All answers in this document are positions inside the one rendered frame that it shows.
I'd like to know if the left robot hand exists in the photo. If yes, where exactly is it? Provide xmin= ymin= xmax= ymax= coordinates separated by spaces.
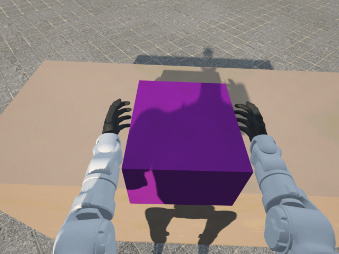
xmin=102 ymin=99 xmax=132 ymax=135

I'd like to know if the left robot upper arm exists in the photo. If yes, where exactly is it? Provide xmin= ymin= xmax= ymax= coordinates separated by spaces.
xmin=54 ymin=218 xmax=117 ymax=254

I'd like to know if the robot right forearm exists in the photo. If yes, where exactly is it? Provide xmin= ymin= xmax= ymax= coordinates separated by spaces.
xmin=250 ymin=134 xmax=336 ymax=250

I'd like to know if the right robot hand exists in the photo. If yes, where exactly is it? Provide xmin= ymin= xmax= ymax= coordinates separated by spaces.
xmin=234 ymin=101 xmax=267 ymax=142

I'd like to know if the robot left forearm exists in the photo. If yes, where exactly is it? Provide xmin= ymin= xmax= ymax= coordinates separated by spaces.
xmin=52 ymin=133 xmax=123 ymax=254

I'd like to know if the right robot upper arm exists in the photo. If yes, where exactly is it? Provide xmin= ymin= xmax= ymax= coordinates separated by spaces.
xmin=264 ymin=205 xmax=339 ymax=254

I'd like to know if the carton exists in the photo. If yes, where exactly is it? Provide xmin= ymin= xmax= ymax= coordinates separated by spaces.
xmin=122 ymin=80 xmax=253 ymax=206

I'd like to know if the pedestal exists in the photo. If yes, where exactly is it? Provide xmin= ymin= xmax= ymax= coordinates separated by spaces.
xmin=0 ymin=60 xmax=339 ymax=247

